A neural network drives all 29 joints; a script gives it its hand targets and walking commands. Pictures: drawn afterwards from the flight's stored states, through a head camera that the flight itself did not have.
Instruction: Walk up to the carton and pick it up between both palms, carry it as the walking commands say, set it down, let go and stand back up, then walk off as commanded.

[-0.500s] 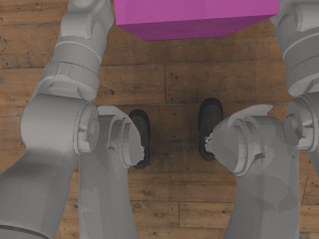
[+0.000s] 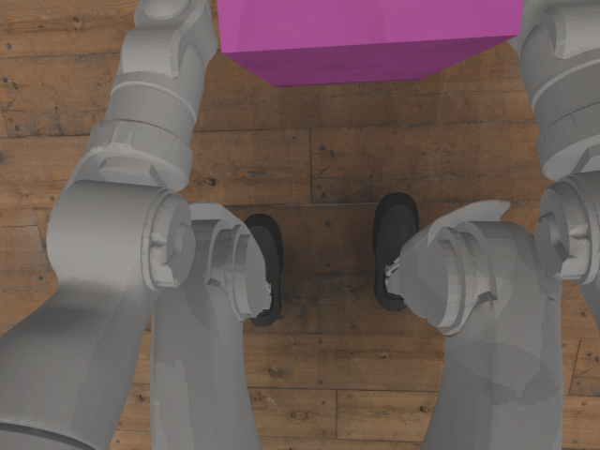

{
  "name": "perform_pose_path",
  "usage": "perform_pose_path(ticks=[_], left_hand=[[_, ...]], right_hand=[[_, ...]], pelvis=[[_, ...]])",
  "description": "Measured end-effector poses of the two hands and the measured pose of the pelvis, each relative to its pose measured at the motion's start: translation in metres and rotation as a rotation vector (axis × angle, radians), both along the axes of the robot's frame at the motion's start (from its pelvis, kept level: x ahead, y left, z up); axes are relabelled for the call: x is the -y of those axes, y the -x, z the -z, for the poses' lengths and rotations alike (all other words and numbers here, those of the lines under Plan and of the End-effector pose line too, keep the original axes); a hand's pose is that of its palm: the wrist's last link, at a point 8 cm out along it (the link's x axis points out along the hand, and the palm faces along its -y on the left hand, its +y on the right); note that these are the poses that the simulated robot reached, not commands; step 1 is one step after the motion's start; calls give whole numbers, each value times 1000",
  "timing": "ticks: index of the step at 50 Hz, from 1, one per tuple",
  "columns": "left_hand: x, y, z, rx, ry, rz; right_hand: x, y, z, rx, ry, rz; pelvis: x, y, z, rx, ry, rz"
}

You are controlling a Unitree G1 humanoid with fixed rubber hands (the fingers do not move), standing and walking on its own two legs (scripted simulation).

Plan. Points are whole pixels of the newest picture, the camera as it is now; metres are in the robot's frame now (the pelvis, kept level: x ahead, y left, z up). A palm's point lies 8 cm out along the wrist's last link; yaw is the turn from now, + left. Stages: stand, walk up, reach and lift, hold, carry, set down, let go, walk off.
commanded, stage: reach and lift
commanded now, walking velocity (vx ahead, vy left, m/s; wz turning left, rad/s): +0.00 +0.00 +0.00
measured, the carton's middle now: out of the picture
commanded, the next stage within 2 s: none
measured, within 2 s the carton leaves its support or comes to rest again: leaves its support in 0.40 s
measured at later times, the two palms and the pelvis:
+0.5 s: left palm out of the picture +0.55 +0.14 -0.13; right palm out of the picture +0.56 -0.17 -0.14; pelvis -0.01 +0.00 +0.00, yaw +0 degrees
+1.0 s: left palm out of the picture +0.54 +0.15 -0.09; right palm out of the picture +0.56 -0.16 -0.09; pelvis +0.00 +0.00 +0.03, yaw +1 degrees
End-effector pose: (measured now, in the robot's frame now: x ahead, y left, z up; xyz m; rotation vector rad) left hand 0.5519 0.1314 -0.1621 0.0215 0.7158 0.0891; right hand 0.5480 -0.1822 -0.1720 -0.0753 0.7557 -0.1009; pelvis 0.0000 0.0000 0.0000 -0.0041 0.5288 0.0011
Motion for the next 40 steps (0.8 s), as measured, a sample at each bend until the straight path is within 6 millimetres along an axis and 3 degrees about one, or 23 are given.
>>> perform_pose_path(ticks=[19,31,35,40], left_hand=[[-1,3,-4,-18,-24,-10],[-10,4,-61,57,-13,-63],[-11,3,-67,35,-15,-67],[-13,3,-58,5,-30,-64]], right_hand=[[-3,0,-3,-29,-2,-4],[-13,-10,-63,48,24,-39],[-14,-9,-67,25,8,-28],[-16,-10,-56,-5,14,-45]], pelvis=[[0,2,1,27,-3,6],[1,10,-7,104,-14,2],[1,9,-15,83,-16,0],[2,5,-24,65,-18,-2]])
